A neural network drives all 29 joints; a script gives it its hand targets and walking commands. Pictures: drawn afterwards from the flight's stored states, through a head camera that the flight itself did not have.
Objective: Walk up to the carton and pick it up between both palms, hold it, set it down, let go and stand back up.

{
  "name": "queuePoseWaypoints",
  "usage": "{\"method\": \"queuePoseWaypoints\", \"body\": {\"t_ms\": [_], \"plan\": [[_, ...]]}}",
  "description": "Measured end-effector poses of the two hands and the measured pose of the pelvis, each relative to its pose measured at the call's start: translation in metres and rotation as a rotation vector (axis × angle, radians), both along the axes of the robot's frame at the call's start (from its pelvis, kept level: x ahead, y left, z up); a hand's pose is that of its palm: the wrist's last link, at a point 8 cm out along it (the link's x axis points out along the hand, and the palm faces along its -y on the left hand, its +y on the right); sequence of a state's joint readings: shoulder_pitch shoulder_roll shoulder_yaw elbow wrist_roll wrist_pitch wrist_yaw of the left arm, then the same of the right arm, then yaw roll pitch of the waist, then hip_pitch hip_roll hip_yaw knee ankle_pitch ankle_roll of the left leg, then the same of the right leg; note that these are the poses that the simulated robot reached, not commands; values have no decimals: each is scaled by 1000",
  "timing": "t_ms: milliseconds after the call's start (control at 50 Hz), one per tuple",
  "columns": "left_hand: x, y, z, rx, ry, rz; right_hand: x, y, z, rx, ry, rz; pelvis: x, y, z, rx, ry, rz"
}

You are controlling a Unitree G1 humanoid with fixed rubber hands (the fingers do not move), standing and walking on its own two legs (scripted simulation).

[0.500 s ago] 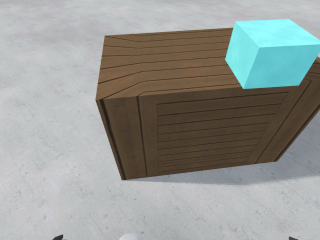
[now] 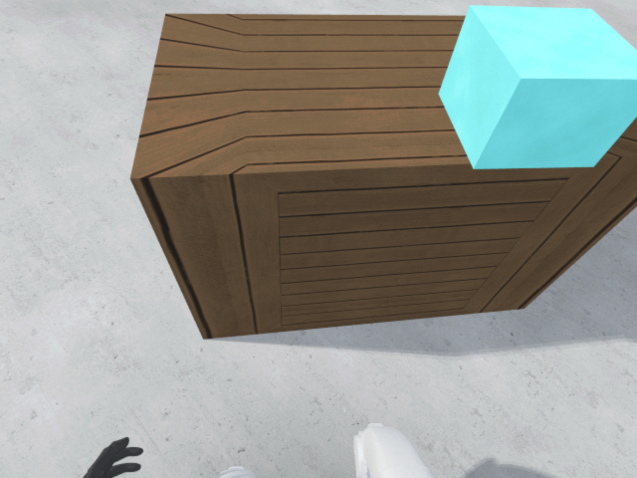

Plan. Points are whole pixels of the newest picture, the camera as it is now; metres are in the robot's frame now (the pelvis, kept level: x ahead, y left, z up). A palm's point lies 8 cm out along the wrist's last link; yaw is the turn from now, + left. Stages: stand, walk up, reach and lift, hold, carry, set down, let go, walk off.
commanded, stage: walk up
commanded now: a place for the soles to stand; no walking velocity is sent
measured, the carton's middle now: (533, 87) +0.76 -0.40 +0.06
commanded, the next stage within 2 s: none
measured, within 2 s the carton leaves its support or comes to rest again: neither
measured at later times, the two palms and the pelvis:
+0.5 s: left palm (188, 469) +0.16 +0.17 -0.10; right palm out of the picture +0.12 -0.44 -0.07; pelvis +0.05 -0.12 +0.00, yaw +1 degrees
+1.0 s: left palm (303, 425) +0.20 +0.03 -0.07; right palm out of the picture +0.17 -0.58 -0.06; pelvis +0.10 -0.27 +0.01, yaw +0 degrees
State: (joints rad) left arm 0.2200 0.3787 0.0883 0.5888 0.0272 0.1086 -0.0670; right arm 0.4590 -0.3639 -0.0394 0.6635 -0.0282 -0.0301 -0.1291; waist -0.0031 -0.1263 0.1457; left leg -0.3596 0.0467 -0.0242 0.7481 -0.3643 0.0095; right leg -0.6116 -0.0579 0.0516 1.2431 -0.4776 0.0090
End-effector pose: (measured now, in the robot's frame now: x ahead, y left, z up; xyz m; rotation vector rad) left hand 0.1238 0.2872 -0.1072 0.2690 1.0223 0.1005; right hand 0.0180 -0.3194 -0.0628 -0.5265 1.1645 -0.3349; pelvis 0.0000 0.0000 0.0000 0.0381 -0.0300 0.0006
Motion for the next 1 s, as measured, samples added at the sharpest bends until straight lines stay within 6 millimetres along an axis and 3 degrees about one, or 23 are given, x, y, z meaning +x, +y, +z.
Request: {"method": "queuePoseWaypoints", "body": {"t_ms": [80, 160, 260, 340, 460, 560, 720, 840, 1000], "plan": [[13, -37, -4, 0, -6, -3, 15, -37, -4, 1, -18, 9, 9, -36, -5, 16, 13, 0], [19, -74, -5, 18, -39, -8, 38, -76, -21, 26, -64, 12, 20, -76, -16, 8, -28, 3], [20, -95, 20, 39, -61, 7, 81, -97, -10, 56, -169, 33, 32, -101, -1, -10, -89, 7], [26, -103, 33, 48, -77, 17, 102, -107, 0, 76, -207, 49, 41, -112, 8, -22, -110, 15], [34, -112, 23, 31, -52, 17, 109, -115, 1, 68, -181, 55, 51, -120, 5, -40, -73, 17], [45, -125, 5, 15, -6, 5, 92, -125, -9, 48, -119, 40, 58, -128, -4, -20, -59, -3], [68, -176, 1, 18, -7, -22, 86, -180, -12, 18, -92, -6, 69, -177, -8, 8, -36, -27], [71, -226, 0, 45, -33, -20, 111, -233, -31, 50, -134, -5, 81, -232, -20, 16, -72, -24], [79, -254, 37, 65, -67, 13, 151, -265, -2, 71, -199, 21, 99, -267, 9, -18, -120, 0]]}}
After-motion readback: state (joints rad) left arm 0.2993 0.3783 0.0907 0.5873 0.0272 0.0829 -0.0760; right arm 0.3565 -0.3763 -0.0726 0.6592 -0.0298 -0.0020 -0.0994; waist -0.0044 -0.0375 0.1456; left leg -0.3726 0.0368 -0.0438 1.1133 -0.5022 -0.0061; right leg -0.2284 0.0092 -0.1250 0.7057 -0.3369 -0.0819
